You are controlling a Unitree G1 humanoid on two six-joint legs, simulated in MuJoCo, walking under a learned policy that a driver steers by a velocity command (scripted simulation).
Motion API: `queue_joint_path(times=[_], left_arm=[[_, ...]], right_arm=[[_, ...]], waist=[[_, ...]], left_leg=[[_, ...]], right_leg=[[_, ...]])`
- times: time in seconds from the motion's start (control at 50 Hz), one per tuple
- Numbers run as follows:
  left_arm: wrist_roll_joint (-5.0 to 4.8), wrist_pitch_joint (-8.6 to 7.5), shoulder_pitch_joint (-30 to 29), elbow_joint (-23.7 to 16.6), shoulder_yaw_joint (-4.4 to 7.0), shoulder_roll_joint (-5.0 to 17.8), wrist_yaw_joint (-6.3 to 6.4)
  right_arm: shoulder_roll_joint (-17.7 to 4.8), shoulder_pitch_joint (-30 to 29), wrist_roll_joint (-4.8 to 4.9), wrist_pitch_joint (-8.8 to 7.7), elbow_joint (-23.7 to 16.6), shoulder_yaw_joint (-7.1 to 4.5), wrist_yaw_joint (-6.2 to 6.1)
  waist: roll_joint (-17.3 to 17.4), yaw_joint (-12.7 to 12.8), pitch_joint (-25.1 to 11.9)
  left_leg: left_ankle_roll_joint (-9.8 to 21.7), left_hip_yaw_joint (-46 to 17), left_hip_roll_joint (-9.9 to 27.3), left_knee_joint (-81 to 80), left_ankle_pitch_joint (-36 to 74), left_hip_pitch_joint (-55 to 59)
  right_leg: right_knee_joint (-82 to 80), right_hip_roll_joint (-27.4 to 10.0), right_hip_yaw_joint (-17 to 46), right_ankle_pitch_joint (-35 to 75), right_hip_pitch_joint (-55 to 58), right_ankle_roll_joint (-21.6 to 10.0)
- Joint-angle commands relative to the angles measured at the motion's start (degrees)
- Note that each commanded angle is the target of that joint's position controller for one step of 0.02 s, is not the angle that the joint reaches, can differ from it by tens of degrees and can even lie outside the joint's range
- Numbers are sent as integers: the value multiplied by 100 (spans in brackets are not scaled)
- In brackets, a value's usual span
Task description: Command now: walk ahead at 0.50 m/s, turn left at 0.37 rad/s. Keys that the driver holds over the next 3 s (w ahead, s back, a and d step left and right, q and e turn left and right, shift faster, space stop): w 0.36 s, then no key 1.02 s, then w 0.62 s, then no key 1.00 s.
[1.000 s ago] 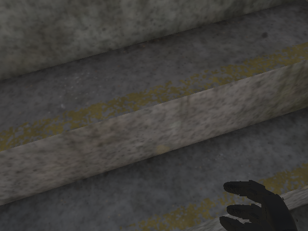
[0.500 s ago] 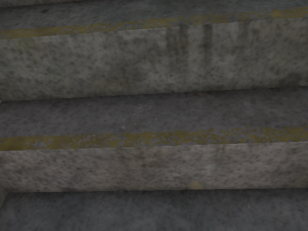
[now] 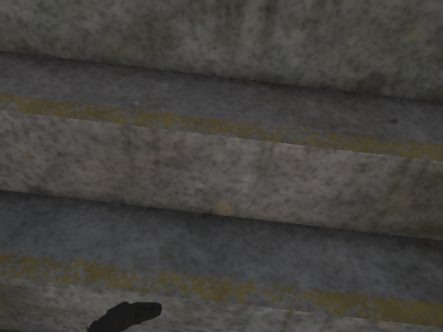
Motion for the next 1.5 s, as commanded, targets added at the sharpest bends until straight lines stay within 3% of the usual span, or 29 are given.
queue_joint_path(times=[0.02, 0.04, 0.06, 0.08, 0.12, 0.14, 0.16, 0.18, 0.2, 0.36, 0.44, 0.46, 0.48, 0.5, 0.52, 0.54, 0.56, 0.58, 0.6, 0.64, 0.76, 0.84, 0.9, 0.94, 0.96, 1.04, 1.08, 1.14, 1.5], left_arm=[[-115, 182, 737, 424, 258, -217, -67], [79, 129, 570, 458, 179, -323, -160], [526, -150, -309, 79, 165, 216, -223], [306, -409, -638, 22, 470, 1041, -110], [-64, -416, 164, -107, 505, 478, 44], [93, -368, 441, -80, 462, 460, 116], [401, -493, 223, -58, 548, 817, 296], [376, -464, 648, -76, 470, 580, 226], [443, -461, 627, -230, 463, 591, 153], [95, -358, 418, -585, 537, 980, 185], [-144, -271, 716, -956, 278, 132, 357], [-134, -264, 738, -897, 116, -588, 194], [-270, -435, 83, -1101, -49, -1028, 7], [-133, -611, 616, -759, -94, -1036, -244], [-34, -629, 1396, -557, -24, -508, -330], [-101, -650, 1052, -423, 33, -75, -356], [-109, -548, 401, -338, -25, -360, -281], [-215, -371, 323, -694, -230, -582, -116], [-192, -265, -116, -569, -111, -202, 60], [39, -158, 334, 4, 136, 128, 94], [236, -122, 125, 436, 172, -58, 116], [45, 219, 529, 862, 285, 115, 100], [133, 193, 699, 1444, 365, 508, -78], [422, 163, 1034, 1488, 388, 558, -87], [435, 50, 1004, 1315, 507, 701, -82], [152, 121, 485, 1288, 458, 648, 124], [151, 267, 599, 1204, 344, 411, 238], [234, 205, 1731, 1463, 403, 412, 130], [240, 156, 2158, 1932, 583, 875, 37]], right_arm=[[-807, -784, 231, 128, -631, -165, 57], [-36, -446, 225, 71, -707, 39, 215], [40, 392, 179, 43, -842, -9, 319], [-991, 974, 436, 54, -1271, -92, 258], [-1078, -452, 160, 1, -1220, 31, 542], [-858, -980, 120, 51, -1409, 122, 634], [-746, -1778, -472, 174, -1472, -89, 554], [-745, -1410, 99, 95, -1648, 179, 497], [-719, -1473, 350, 64, -1572, 160, 462], [-952, -1050, 170, 94, -1084, 153, 468], [-650, -474, -151, 389, -312, 171, 389], [-356, -653, -227, 315, -270, 331, 381], [-469, 83, -360, 199, -70, 276, 279], [-1033, 532, -363, 175, 320, 93, 339], [-1866, 74, -159, 278, 194, -146, 339], [-2229, -229, -77, 294, -142, -406, 444], [-1705, -522, -74, 289, -239, -303, 483], [-2791, -1293, 31, 89, -466, -520, 377], [-2018, -1585, -23, -4, -634, -292, 278], [-942, -1650, -256, -209, -556, 70, 282], [-654, -1679, -73, -120, -510, 74, 82], [-1004, -1167, 15, 136, -367, -29, -14], [-730, -482, 306, 275, -271, -29, 32], [-281, -379, 245, 90, 64, 15, 317], [-350, -366, 281, 68, 175, 33, 265], [-519, -753, 177, 230, 214, -27, 253], [44, -850, 126, 143, 367, 208, 289], [-635, -985, 64, 128, 592, 74, 356], [-466, -1109, 248, -179, 693, 27, 246]], waist=[[369, 793, 622], [-815, 603, 657], [-1287, -475, 342], [-1787, -1118, -626], [317, -36, -251], [321, 85, 118], [377, 153, 1041], [-277, 198, 638], [-347, 248, 584], [-1007, 307, 487], [-56, 713, 1143], [469, 798, 1129], [807, 273, 868], [940, 582, -424], [339, 1064, -1315], [-153, 710, -1140], [-412, 502, -946], [839, 885, -556], [-86, 597, -37], [-66, 647, 158], [755, 677, 434], [1776, 579, 667], [510, -30, 1253], [-851, 114, 570], [-1811, 404, 436], [-545, 174, 1392], [-176, 99, 1536], [455, 672, 1238], [-775, 647, 1044]], left_leg=[[-102, 189, -327, 2516, -2763, -826], [-217, 485, -1006, 6283, -2575, -2132], [-211, -263, -1134, 8684, -2402, -3098], [-571, -828, -18, 8360, -1401, -3348], [-711, -267, 558, 7560, 700, -3548], [-741, 77, 466, 7432, 1016, -3243], [-673, 402, -51, 6876, 1312, -2614], [-869, 407, 445, 6886, 1720, -2994], [-878, 508, 443, 6864, 1908, -2876], [-178, 1743, 810, 1434, 1718, 764], [472, 2140, 1162, -3427, 5133, 1991], [367, 1867, 1379, -3353, 5848, 2443], [-181, 1229, 1648, -1584, 9141, 2622], [-262, 864, 1686, -22, 10358, 3228], [215, 666, 2044, -245, 7867, 4230], [654, 426, 2242, -622, 4105, 4444], [406, 528, 1979, -537, 3779, 4175], [1413, -1562, 3383, -2008, 1043, 3363], [1356, -1741, 3261, -2295, -379, 3067], [1106, -871, 2416, -2117, -289, 2047], [662, 1075, 1462, -1837, 5, 582], [1016, 329, 1903, -2333, -1242, 728], [598, 273, 1444, -862, -1800, 1104], [-10, 885, 772, 799, -1080, -675], [-201, 988, 916, 1779, -906, -358], [-570, 1202, 781, 2266, -288, -427], [-382, 1630, 832, -1016, 1030, 580], [-106, 1502, 767, -845, 860, 1185], [-35, 2155, 225, -109, 522, 427]], right_leg=[[-3731, -726, 438, 192, 1886, -491], [-3373, -1252, 644, 1202, 2131, -535], [-1375, -1907, 1099, 5810, 2400, -728], [-1289, -2707, 2437, 4090, 2626, -1354], [-1512, -2123, 2004, -761, 2016, -1087], [-1704, -1921, 2007, -1554, 1235, -1113], [-1609, -1309, 1280, -1736, -117, -957], [-1785, -1877, 2054, -1857, 251, -1386], [-1558, -1747, 1847, -1872, 227, -1414], [138, -1486, 1501, -2174, -1472, -1076], [3367, -501, 675, -1336, -2019, -471], [5650, 34, 330, -2840, -2943, -249], [8075, 213, 406, -2646, -3760, -115], [8363, -368, 155, -2539, -3897, 194], [8312, -630, 480, -2568, -4486, 389], [7851, -611, 712, -1635, -5253, 340], [7905, -712, 683, -1452, -5329, 380], [7566, -1366, 582, -952, -5597, 717], [7353, -1380, 917, -561, -5715, 895], [6570, -1117, 625, 1276, -4194, 705], [2791, -924, -100, 1924, -1147, 272], [-271, -145, -597, -1677, 642, 21], [-3797, -413, 168, -833, 1025, -418], [-2620, -1288, 878, 2243, 2607, -1039], [-3141, -1984, 1744, 734, 1397, -1628], [-3248, -1310, 1299, -1433, 465, -1541], [-2632, -838, 836, -1209, 388, -1039], [-2501, -562, 562, -940, 363, -820], [-3264, -1001, 1404, -2947, 821, -1390]])
Next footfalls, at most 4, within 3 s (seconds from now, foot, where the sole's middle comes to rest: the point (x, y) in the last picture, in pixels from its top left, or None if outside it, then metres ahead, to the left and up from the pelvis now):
0.02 right None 0.01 -0.15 -0.77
0.46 left None -0.16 0.15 -1.01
0.92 right None -0.18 -0.09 -1.01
2.10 left None -0.08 0.21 -1.01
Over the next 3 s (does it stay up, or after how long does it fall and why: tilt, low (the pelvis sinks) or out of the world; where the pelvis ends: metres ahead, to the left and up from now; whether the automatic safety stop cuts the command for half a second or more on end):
stays up -0.14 0.06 -0.24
